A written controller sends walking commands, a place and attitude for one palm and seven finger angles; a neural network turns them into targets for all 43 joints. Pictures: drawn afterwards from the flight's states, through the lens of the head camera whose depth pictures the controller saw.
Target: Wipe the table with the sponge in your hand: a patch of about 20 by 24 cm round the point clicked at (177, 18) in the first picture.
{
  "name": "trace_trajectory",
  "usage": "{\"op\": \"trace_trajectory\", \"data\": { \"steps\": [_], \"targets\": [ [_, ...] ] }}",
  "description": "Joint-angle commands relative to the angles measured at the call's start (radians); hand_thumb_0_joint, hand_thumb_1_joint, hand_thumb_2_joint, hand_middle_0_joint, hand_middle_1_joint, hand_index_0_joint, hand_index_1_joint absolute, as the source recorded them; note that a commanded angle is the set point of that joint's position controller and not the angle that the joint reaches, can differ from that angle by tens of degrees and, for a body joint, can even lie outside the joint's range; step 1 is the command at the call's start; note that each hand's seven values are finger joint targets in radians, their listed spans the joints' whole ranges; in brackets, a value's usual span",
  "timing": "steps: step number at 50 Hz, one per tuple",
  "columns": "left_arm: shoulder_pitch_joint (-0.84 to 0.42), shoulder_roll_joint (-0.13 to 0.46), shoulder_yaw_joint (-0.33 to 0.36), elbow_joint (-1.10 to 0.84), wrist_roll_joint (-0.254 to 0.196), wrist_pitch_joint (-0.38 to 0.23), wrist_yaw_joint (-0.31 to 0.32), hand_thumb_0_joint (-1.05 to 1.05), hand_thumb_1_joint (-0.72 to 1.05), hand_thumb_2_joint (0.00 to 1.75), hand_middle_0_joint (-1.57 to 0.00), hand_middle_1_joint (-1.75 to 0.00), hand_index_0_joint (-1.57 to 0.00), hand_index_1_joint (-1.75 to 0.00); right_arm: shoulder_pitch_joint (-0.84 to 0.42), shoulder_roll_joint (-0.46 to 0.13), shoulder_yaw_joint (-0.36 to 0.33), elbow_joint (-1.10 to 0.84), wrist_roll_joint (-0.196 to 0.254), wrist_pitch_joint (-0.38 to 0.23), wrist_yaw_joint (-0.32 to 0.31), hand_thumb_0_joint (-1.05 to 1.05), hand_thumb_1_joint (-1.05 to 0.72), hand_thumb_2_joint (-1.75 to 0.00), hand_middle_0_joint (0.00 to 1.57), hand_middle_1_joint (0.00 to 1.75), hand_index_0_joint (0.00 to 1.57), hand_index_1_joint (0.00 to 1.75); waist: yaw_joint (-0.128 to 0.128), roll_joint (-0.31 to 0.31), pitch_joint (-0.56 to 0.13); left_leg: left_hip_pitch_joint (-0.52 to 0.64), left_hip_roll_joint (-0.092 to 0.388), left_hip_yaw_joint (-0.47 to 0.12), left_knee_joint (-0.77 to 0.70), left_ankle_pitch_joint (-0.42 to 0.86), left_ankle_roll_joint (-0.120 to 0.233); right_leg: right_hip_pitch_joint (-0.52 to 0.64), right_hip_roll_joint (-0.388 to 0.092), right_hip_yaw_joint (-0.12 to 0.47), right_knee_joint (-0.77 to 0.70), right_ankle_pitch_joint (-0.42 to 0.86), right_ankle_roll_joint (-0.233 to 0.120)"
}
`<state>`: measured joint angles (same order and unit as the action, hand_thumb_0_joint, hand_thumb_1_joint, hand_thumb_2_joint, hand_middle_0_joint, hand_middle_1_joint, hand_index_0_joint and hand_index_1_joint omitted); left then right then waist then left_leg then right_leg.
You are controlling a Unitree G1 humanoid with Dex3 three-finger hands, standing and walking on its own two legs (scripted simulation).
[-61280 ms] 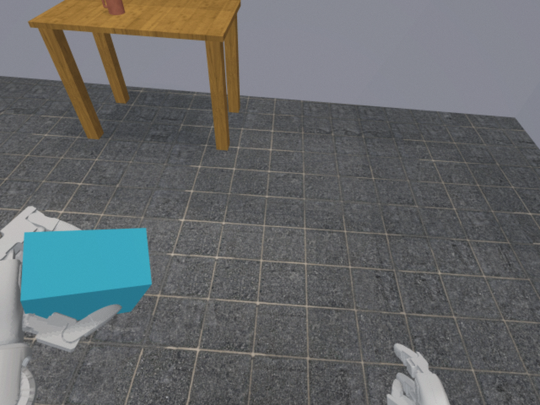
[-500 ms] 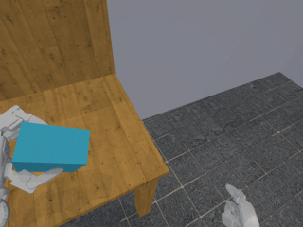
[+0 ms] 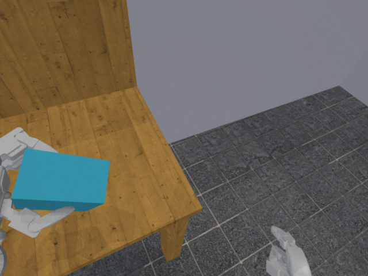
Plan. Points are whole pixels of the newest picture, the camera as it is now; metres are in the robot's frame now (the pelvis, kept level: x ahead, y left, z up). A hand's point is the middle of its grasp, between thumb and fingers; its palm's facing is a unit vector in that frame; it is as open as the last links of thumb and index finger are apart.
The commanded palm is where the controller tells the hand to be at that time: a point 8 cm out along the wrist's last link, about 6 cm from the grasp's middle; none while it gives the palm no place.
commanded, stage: shuffle to correct the standing spot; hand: left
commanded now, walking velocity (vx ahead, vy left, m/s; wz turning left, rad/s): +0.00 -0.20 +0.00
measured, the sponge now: (72, 186) +0.23 +0.20 +0.13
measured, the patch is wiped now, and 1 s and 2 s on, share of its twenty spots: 0.00 0.00 0.00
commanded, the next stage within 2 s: none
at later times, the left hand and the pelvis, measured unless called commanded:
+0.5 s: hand (37, 184) +0.22 +0.24 +0.16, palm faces +0.30 -0.87 -0.40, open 10.6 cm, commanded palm +0.15 +0.28 +0.18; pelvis +0.00 +0.00 +0.00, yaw +0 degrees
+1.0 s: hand (35, 183) +0.22 +0.24 +0.16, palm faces +0.30 -0.86 -0.41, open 10.6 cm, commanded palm +0.16 +0.28 +0.18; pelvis +0.00 +0.00 +0.00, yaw +1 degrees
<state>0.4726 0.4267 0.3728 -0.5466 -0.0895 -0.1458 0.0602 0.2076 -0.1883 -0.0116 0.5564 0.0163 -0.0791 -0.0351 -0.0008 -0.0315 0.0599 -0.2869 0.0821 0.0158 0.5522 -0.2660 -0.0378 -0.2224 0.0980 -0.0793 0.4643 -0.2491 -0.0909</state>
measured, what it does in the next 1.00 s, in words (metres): stands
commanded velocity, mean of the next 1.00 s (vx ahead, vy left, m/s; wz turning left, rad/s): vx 0.02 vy -0.20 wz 0.00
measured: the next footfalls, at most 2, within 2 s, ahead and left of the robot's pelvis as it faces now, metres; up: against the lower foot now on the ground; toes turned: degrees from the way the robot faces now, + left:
none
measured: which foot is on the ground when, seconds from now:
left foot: down 0.00-1.00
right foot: down 0.00-1.00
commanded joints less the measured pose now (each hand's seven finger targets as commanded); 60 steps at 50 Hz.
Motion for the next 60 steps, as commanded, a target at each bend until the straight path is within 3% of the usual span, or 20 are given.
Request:
{"op": "trace_trajectory", "data": {
  "steps": [1,7,13,17,20,26,33,37,40,42,47,51,58,60],
  "targets": [
    [-0.074,0.175,0.136,-0.231,-0.016,-0.069,0.023,0.0,0.1,1.3,-1.2,-1.6,-1.2,-1.6,-0.069,-0.147,-0.06,-0.143,0.002,-0.056,-0.016,0.0,-0.9,-0.9,0.2,0.3,0.2,0.3,0.001,0.11,-0.169,0.072,0.087,-0.077,-0.072,0.146,0.081,0.032,-0.168,0.149,-0.083,0.222,0.063],
    [-0.094,0.147,0.107,-0.218,-0.011,-0.065,0.02,0.0,0.1,1.3,-1.2,-1.6,-1.2,-1.6,-0.068,-0.143,-0.058,-0.148,0.003,-0.055,-0.015,0.0,-0.9,-0.9,0.2,0.3,0.2,0.3,-0.001,0.113,-0.152,0.052,0.092,-0.09,-0.099,0.078,0.085,0.028,-0.156,0.145,-0.089,0.155,0.065],
    [-0.099,0.158,0.116,-0.221,-0.006,-0.066,0.025,0.0,0.1,1.3,-1.2,-1.6,-1.2,-1.6,-0.069,-0.141,-0.055,-0.151,0.002,-0.054,-0.013,0.0,-0.9,-0.9,0.2,0.3,0.2,0.3,0.001,0.117,-0.146,0.034,0.094,-0.097,-0.114,0.031,0.088,0.032,-0.156,0.143,-0.101,0.116,0.064],
    [-0.085,0.152,0.115,-0.212,-0.01,-0.062,0.028,0.0,0.1,1.3,-1.2,-1.6,-1.2,-1.6,-0.059,-0.14,-0.056,-0.146,0.004,-0.052,-0.012,0.0,-0.9,-0.9,0.2,0.3,0.2,0.3,-0.004,0.091,-0.154,0.045,0.07,-0.081,-0.082,0.021,0.079,0.022,-0.17,0.155,-0.115,0.125,0.047],
    [-0.09,0.157,0.118,-0.221,-0.011,-0.062,0.029,0.0,0.1,1.3,-1.2,-1.6,-1.2,-1.6,-0.062,-0.141,-0.057,-0.148,0.006,-0.051,-0.01,0.0,-0.9,-0.9,0.2,0.3,0.2,0.3,-0.004,0.083,-0.154,0.051,0.059,-0.07,-0.055,0.038,0.076,0.015,-0.184,0.167,-0.122,0.149,0.041],
    [-0.066,0.179,0.137,-0.233,-0.012,-0.062,0.032,0.0,0.1,1.3,-1.2,-1.6,-1.2,-1.6,-0.067,-0.143,-0.056,-0.142,0.005,-0.05,-0.011,0.0,-0.9,-0.9,0.2,0.3,0.2,0.3,-0.005,0.125,-0.174,0.06,0.085,-0.091,-0.075,0.156,0.081,0.051,-0.169,0.134,-0.088,0.214,0.046],
    [-0.055,0.165,0.13,-0.218,-0.016,-0.057,0.031,0.0,0.1,1.3,-1.2,-1.6,-1.2,-1.6,-0.061,-0.144,-0.058,-0.144,0.007,-0.043,-0.01,0.0,-0.9,-0.9,0.2,0.3,0.2,0.3,-0.008,0.094,-0.158,0.049,0.073,-0.08,-0.057,0.087,0.079,0.034,-0.178,0.15,-0.105,0.182,0.046],
    [-0.07,0.161,0.119,-0.237,-0.015,-0.058,0.033,0.0,0.1,1.3,-1.2,-1.6,-1.2,-1.6,-0.063,-0.142,-0.056,-0.143,0.007,-0.043,-0.011,0.0,-0.9,-0.9,0.2,0.3,0.2,0.3,-0.01,0.11,-0.161,0.061,0.075,-0.089,-0.068,0.104,0.079,0.029,-0.174,0.144,-0.095,0.185,0.039],
    [-0.069,0.162,0.124,-0.222,-0.011,-0.055,0.033,0.0,0.1,1.3,-1.2,-1.6,-1.2,-1.6,-0.063,-0.142,-0.057,-0.142,0.006,-0.04,-0.011,0.0,-0.9,-0.9,0.2,0.3,0.2,0.3,-0.007,0.102,-0.155,0.05,0.083,-0.089,-0.058,0.138,0.081,0.048,-0.173,0.144,-0.098,0.215,0.054],
    [-0.074,0.163,0.12,-0.232,-0.013,-0.057,0.034,0.0,0.1,1.3,-1.2,-1.6,-1.2,-1.6,-0.066,-0.141,-0.056,-0.143,0.006,-0.042,-0.012,0.0,-0.9,-0.9,0.2,0.3,0.2,0.3,-0.009,0.136,-0.16,0.06,0.091,-0.102,-0.082,0.142,0.083,0.042,-0.164,0.136,-0.089,0.197,0.049],
    [-0.052,0.162,0.125,-0.214,-0.013,-0.053,0.031,0.0,0.1,1.3,-1.2,-1.6,-1.2,-1.6,-0.06,-0.139,-0.057,-0.143,0.007,-0.038,-0.011,0.0,-0.9,-0.9,0.2,0.3,0.2,0.3,-0.006,0.103,-0.173,0.07,0.097,-0.098,-0.072,0.169,0.083,0.061,-0.162,0.13,-0.096,0.221,0.054],
    [-0.063,0.153,0.111,-0.218,-0.018,-0.047,0.031,0.0,0.1,1.3,-1.2,-1.6,-1.2,-1.6,-0.065,-0.138,-0.056,-0.143,0.013,-0.034,-0.009,0.0,-0.9,-0.9,0.2,0.3,0.2,0.3,-0.012,0.091,-0.161,0.075,0.059,-0.07,-0.043,0.077,0.073,0.022,-0.184,0.161,-0.118,0.2,0.035],
    [-0.079,0.165,0.122,-0.231,-0.01,-0.051,0.036,0.0,0.1,1.3,-1.2,-1.6,-1.2,-1.6,-0.077,-0.137,-0.051,-0.147,0.006,-0.034,-0.013,0.0,-0.9,-0.9,0.2,0.3,0.2,0.3,-0.007,0.139,-0.146,0.053,0.107,-0.114,-0.105,0.113,0.09,0.04,-0.152,0.132,-0.096,0.163,0.062],
    [-0.075,0.163,0.124,-0.223,-0.009,-0.05,0.036,0.0,0.1,1.3,-1.2,-1.6,-1.2,-1.6,-0.065,-0.139,-0.055,-0.144,0.007,-0.033,-0.01,0.0,-0.9,-0.9,0.2,0.3,0.2,0.3,-0.006,0.114,-0.166,0.057,0.099,-0.107,-0.08,0.156,0.085,0.066,-0.16,0.134,-0.101,0.208,0.055]
  ]
}}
